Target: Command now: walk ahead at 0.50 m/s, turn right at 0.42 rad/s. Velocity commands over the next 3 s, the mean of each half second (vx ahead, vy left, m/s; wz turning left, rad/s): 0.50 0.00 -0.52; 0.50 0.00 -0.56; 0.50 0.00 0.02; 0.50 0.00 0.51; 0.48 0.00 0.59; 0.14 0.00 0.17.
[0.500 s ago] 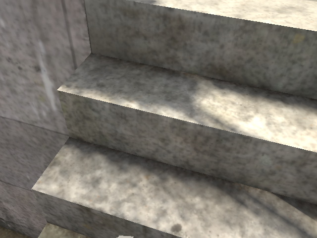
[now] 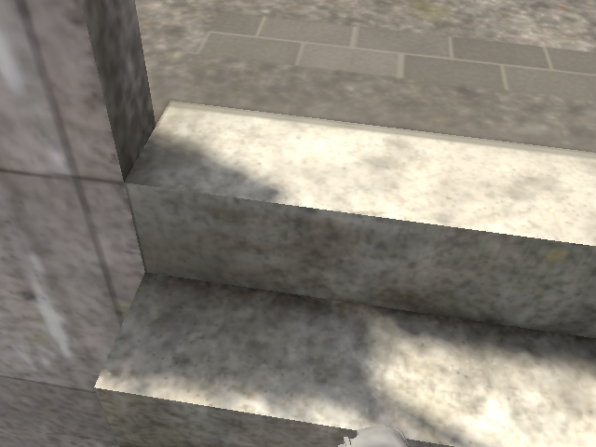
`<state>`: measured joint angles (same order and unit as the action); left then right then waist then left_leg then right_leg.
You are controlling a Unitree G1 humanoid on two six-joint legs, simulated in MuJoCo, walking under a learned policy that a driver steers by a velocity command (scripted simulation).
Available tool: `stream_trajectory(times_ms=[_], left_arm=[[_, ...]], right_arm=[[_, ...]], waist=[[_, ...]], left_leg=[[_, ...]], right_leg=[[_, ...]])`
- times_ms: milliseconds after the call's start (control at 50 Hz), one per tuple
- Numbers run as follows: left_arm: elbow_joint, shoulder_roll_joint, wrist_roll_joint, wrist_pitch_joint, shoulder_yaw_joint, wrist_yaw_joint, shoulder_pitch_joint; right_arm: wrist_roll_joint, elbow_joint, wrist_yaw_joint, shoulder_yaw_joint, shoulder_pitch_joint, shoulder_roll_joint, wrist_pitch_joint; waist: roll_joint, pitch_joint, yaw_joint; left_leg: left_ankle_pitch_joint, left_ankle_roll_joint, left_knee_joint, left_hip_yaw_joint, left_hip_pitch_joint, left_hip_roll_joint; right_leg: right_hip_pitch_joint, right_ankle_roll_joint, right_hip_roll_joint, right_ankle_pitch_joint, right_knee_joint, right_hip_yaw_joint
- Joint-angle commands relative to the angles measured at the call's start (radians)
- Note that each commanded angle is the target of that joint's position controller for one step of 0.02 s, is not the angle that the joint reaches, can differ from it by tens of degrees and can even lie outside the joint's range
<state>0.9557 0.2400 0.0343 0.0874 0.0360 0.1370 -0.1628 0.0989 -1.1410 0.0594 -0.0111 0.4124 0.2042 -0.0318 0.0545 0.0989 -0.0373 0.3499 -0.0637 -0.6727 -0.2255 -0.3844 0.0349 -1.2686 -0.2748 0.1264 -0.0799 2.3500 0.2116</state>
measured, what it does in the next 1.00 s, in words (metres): climbs, turning right: right foot 0.22 m higher, then left foot 0.22 m higher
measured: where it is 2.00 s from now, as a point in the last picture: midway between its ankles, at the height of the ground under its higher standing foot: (548, 171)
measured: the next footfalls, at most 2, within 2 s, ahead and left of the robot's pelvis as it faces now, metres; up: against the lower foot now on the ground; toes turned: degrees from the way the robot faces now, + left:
right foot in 0.30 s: +0.25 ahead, -0.12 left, +0.22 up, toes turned -8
left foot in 0.78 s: +0.55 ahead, +0.00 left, +0.43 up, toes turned -23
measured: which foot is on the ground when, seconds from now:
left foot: down 0.00-0.36, up 0.38-0.76, down 0.78-1.00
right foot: up 0.00-0.28, down 0.30-0.78, up 0.80-1.00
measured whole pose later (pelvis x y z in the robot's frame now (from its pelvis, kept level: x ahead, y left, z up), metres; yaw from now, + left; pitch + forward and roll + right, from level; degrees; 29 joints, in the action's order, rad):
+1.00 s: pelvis +0.42 -0.11 +0.42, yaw -31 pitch +7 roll +3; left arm 1.02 0.29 -0.04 0.05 0.04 0.11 -0.26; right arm 0.04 -1.03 0.00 -0.01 0.22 0.20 -0.06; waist 0.05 0.18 -0.06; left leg 0.35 -0.06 -0.72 -0.13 -0.50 0.06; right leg -1.04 -0.19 -0.01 0.14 1.80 0.16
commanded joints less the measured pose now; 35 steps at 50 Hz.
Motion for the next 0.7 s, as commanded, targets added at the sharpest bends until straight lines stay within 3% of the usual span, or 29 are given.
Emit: stream_trajectory(times_ms=[20,80,140,160,180,200,220,240,260,300,320,340,360,380,400,420,440,480,500,520,540,560,580,600,620,640,660,680,700], left_arm=[[-0.018,0.004,0.001,-0.002,-0.012,0.007,-0.014],[-0.07,-0.004,-0.006,-0.037,-0.028,-0.007,0.137],[-0.158,-0.047,-0.006,-0.11,-0.061,-0.07,0.29],[-0.177,-0.032,-0.019,-0.131,-0.057,-0.074,0.327],[-0.216,-0.065,-0.029,-0.172,-0.076,-0.063,0.328],[-0.255,-0.045,-0.033,-0.198,-0.075,-0.053,0.38],[-0.316,-0.028,-0.03,-0.23,-0.078,-0.039,0.46],[-0.324,-0.031,-0.022,-0.237,-0.069,-0.013,0.423],[-0.294,-0.039,-0.046,-0.245,-0.073,-0.003,0.268],[-0.285,-0.029,-0.051,-0.239,-0.067,-0.011,0.197],[-0.264,-0.005,-0.048,-0.246,-0.058,-0.025,0.144],[-0.095,-0.007,-0.063,-0.126,-0.043,-0.089,-0.115],[-0.034,0.029,-0.054,-0.11,-0.008,-0.153,-0.221],[-0.02,0.118,-0.065,-0.117,0.026,-0.197,-0.132],[-0.044,0.124,-0.105,-0.122,0.025,-0.184,-0.03],[-0.064,0.082,-0.094,-0.096,0.017,-0.174,0.063],[-0.029,0.059,-0.084,-0.069,0.018,-0.182,0.031],[0.035,-0.017,-0.084,-0.016,-0.003,-0.173,-0.06],[0.099,-0.014,-0.129,-0.042,-0.035,-0.077,-0.182],[0.111,-0.026,-0.122,-0.037,-0.034,-0.047,-0.236],[0.059,0.004,-0.106,-0.024,-0.022,-0.041,-0.15],[0.073,0.006,-0.092,-0.027,-0.012,-0.044,-0.201],[0.14,-0.038,-0.118,-0.034,-0.025,-0.051,-0.335],[0.17,-0.065,-0.157,-0.035,-0.036,-0.048,-0.384],[0.169,-0.018,-0.197,-0.037,-0.034,-0.031,-0.4],[0.161,0.041,-0.176,-0.027,-0.01,-0.032,-0.414],[0.103,0.091,-0.126,-0.024,0.013,-0.016,-0.237],[0.13,0.111,-0.093,-0.031,0.022,0.002,-0.246],[0.135,0.131,-0.071,0.012,0.015,0.017,-0.285]], right_arm=[[0.019,0.001,0.005,0.023,-0.007,0.01,-0.028],[0.036,0.033,0.003,0.045,0.068,0.002,-0.051],[0.073,0.016,0.025,0.072,0.213,-0.044,-0.056],[0.067,0.021,0.04,0.069,0.21,-0.005,-0.062],[0.059,0.009,0.07,0.075,0.169,0.009,-0.047],[0.035,0.019,0.087,0.083,0.097,0.004,-0.04],[0.024,0.002,0.105,0.072,0.126,0.078,-0.038],[0.004,-0.001,0.096,0.055,0.135,0.149,-0.083],[-0.011,0.005,0.087,0.032,0.108,0.228,-0.095],[-0.017,0.012,0.086,-0.001,0.091,0.254,-0.081],[0.016,0.014,0.095,-0.003,0.105,0.232,-0.064],[-0.196,0.138,-0.036,-0.038,0.067,0.193,-0.085],[-0.164,0.183,-0.061,-0.04,0.012,0.205,-0.097],[-0.111,0.266,-0.03,-0.022,-0.148,0.095,-0.098],[-0.061,0.348,-0.015,-0.003,-0.215,-0.008,-0.097],[-0.03,0.427,-0.02,0.005,-0.293,-0.064,-0.099],[-0.017,0.49,-0.018,0.019,-0.324,-0.1,-0.111],[-0.021,0.55,-0.03,0.062,-0.327,-0.174,-0.12],[-0.069,0.483,0.001,0.038,-0.315,0.005,-0.036],[-0.05,0.487,0.007,0.029,-0.324,0.04,-0.026],[-0.044,0.517,0.002,0.026,-0.368,0.062,-0.032],[-0.026,0.539,0.012,0.038,-0.443,0.044,-0.032],[-0.025,0.504,0.014,0.059,-0.433,-0.008,-0.03],[-0.028,0.49,0.017,0.08,-0.442,-0.054,-0.023],[-0.032,0.547,0.024,0.09,-0.537,-0.075,0.002],[-0.055,0.589,0.03,0.084,-0.635,-0.04,0.007],[-0.063,0.648,0.009,0.07,-0.772,0.017,0.032],[-0.074,0.733,0.01,0.072,-0.881,0.01,0.07],[-0.114,0.71,0.021,0.048,-0.841,0.034,0.086]], waist=[[-0.034,-0.067,0.053],[-0.113,-0.028,0.033],[-0.179,-0.055,-0.043],[-0.201,-0.047,-0.04],[-0.216,-0.053,0.025],[-0.167,-0.051,0.072],[-0.237,-0.008,0.104],[-0.307,0.021,0.153],[-0.348,0.099,0.208],[-0.384,0.137,0.193],[-0.381,0.201,0.19],[-0.239,0.326,0.192],[-0.134,0.288,0.206],[0.112,0.187,0.173],[0.064,0.096,0.119],[0.067,-0.001,0.074],[0.035,-0.091,0.061],[0.001,-0.188,0.013],[0.019,-0.163,0.044],[-0.04,-0.122,0.033],[-0.075,-0.074,-0.027],[0.032,-0.011,-0.004],[0.047,-0.008,0.018],[-0.034,-0.06,0.008],[-0.147,-0.032,-0.01],[-0.092,-0.026,0.013],[-0.077,-0.037,-0.037],[0.001,0.022,-0.08],[0.09,0.041,-0.106]], left_leg=[[-0.251,0.015,0.309,0.186,0.221,0.237],[-0.176,-0.008,0.406,0.071,0.19,0.183],[-0.21,-0.086,0.543,0.118,0.303,0.259],[-0.364,-0.107,0.584,0.081,0.341,0.277],[-0.553,-0.144,0.619,0.051,0.27,0.311],[-0.751,-0.155,0.623,0.001,0.153,0.308],[-1.278,-0.2,0.599,0.001,0.103,0.32],[-1.903,-0.207,0.517,-0.044,0.172,0.334],[-2.209,-0.239,0.421,-0.044,0.369,0.388],[-2.34,-0.288,0.307,0.01,0.615,0.403],[-2.418,-0.293,0.182,0.011,0.634,0.358],[-1.891,-0.154,-0.075,-0.079,0.438,0.25],[-1.407,-0.122,-0.27,-0.049,0.166,0.19],[-0.441,-0.076,-0.617,0.017,-0.152,0.006],[-0.289,-0.06,-1.106,0.248,-0.313,-0.072],[-0.341,-0.055,-1.328,0.31,-0.449,-0.087],[-0.317,-0.055,-1.438,0.302,-0.579,-0.089],[-0.246,-0.067,-1.578,0.307,-0.783,-0.077],[-0.231,-0.167,-1.528,0.538,-0.939,-0.154],[-0.211,-0.19,-1.466,0.467,-0.965,-0.114],[-0.163,-0.167,-1.349,0.362,-0.912,-0.07],[0.02,-0.14,-1.574,0.321,-0.99,-0.086],[0.054,-0.149,-1.799,0.346,-1.148,-0.1],[-0.002,-0.162,-1.826,0.354,-1.25,-0.086],[-0.203,-0.171,-1.592,0.293,-1.147,-0.059],[-0.174,-0.171,-1.516,0.23,-1.077,-0.034],[-0.042,-0.152,-1.192,0.159,-0.762,-0.003],[0.046,-0.093,-0.984,0.073,-0.323,-0.05],[-0.015,-0.034,-1.002,0.006,-0.135,-0.106]], right_leg=[[-0.313,-0.083,0.0,-0.011,0.221,0.068],[-0.282,-0.033,-0.078,-0.072,-0.019,-0.121],[-0.429,-0.025,-0.129,-0.028,-0.203,-0.173],[-0.397,-0.024,-0.14,0.04,-0.261,-0.241],[-0.267,-0.042,-0.173,0.118,-0.334,-0.31],[-0.113,-0.051,-0.177,0.231,-0.517,-0.361],[-0.003,-0.025,-0.12,0.368,-0.652,-0.441],[0.126,0.026,-0.076,0.42,-0.683,-0.505],[0.15,0.052,-0.042,0.464,-0.77,-0.471],[0.18,0.062,0.042,0.506,-1.112,-0.478],[0.298,0.063,0.085,0.545,-1.19,-0.429],[0.837,0.051,0.075,0.698,-1.171,-0.281],[0.933,0.045,0.015,0.813,-1.377,-0.027],[0.921,-0.023,-0.092,1.039,-1.689,0.372],[0.797,-0.09,-0.151,1.11,-1.868,0.585],[0.748,-0.072,-0.165,0.934,-1.915,0.551],[0.735,-0.052,-0.158,0.804,-1.921,0.503],[0.781,-0.011,-0.149,0.634,-1.891,0.398],[0.812,-0.012,-0.15,0.245,-1.797,0.302],[0.863,-0.001,-0.164,0.14,-1.818,0.254],[0.83,0.001,-0.161,0.067,-1.869,0.173],[0.898,-0.052,-0.184,0.094,-1.897,0.221],[0.988,-0.049,-0.207,0.213,-1.895,0.311],[0.999,-0.011,-0.195,0.352,-1.905,0.305],[0.896,0.027,-0.136,0.347,-1.923,0.266],[0.822,0.036,-0.102,0.294,-1.96,0.199],[0.544,0.001,-0.128,0.132,-2.155,0.174],[0.279,-0.096,-0.168,-0.312,-2.298,0.197],[0.275,-0.111,-0.193,-1.012,-2.249,0.194]])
